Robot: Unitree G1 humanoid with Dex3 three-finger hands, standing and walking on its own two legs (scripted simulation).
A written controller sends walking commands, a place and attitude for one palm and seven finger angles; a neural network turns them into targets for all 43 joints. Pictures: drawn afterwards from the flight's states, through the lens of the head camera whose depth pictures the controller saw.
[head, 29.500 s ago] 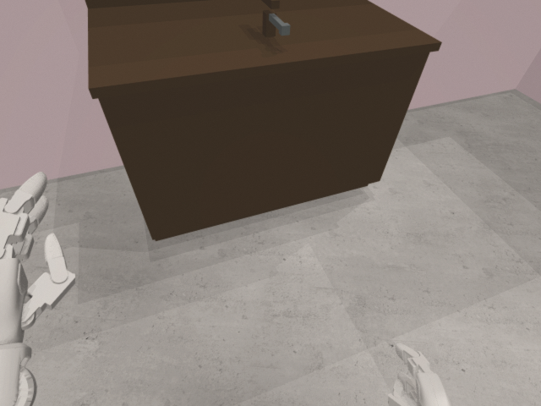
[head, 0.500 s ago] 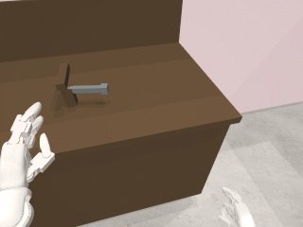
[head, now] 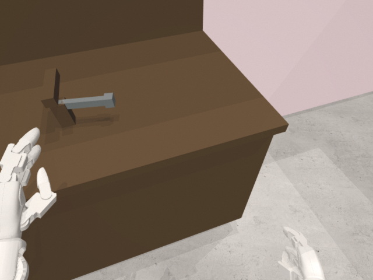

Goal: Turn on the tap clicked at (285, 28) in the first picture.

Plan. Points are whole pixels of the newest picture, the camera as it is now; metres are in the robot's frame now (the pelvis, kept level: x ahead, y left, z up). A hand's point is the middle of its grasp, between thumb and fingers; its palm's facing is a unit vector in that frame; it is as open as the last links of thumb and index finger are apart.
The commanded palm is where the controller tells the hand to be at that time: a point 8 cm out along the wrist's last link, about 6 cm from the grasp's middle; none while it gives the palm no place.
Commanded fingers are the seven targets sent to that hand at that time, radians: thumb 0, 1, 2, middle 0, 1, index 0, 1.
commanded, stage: step back with the hand held close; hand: left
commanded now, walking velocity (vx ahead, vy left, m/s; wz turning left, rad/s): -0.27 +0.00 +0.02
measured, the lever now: (109, 100) +0.52 +0.25 +0.09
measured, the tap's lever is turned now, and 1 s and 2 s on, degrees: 78 78 78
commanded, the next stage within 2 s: stop stepping back and stand still in 1.06 s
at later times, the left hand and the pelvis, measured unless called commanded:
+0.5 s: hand (17, 227) +0.16 +0.26 +0.15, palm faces +0.44 -0.78 -0.45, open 7.4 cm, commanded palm +0.10 +0.30 +0.17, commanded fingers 0.00 0.90 0.90 -0.20 -0.30 -0.20 -0.30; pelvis -0.06 +0.02 -0.02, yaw +1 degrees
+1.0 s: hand out of the picture +0.08 +0.27 +0.16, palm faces +0.50 -0.79 -0.37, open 7.4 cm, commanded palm +0.03 +0.29 +0.17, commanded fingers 0.00 0.90 0.90 -0.20 -0.30 -0.20 -0.30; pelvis -0.13 +0.00 -0.01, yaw +1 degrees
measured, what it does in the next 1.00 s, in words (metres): walks backwards: left foot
